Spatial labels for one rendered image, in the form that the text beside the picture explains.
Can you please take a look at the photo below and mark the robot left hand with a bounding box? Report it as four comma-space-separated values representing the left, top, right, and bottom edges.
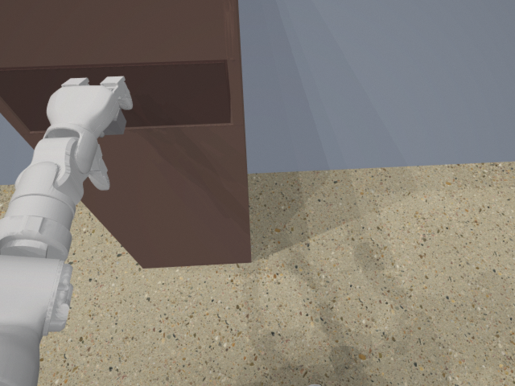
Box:
47, 76, 133, 191

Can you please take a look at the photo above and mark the robot left forearm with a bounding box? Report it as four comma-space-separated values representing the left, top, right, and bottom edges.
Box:
0, 123, 98, 261

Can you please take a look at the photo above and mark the handle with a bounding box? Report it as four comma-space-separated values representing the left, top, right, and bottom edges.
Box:
103, 106, 126, 135

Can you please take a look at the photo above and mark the robot left upper arm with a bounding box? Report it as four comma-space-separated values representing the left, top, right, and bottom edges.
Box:
0, 255, 73, 386

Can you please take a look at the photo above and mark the cabinet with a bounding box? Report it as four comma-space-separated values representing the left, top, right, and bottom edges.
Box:
0, 0, 252, 269

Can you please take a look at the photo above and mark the drawer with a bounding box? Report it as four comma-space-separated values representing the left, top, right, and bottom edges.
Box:
0, 60, 231, 131

